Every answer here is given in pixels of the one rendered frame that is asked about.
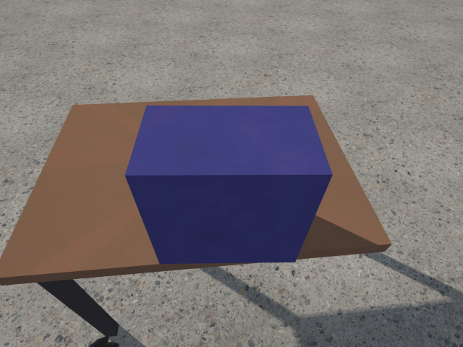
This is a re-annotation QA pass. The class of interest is carton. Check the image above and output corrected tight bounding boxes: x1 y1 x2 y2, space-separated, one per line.
125 106 333 264

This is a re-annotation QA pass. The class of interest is table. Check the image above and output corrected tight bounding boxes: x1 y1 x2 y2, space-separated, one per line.
0 95 392 337

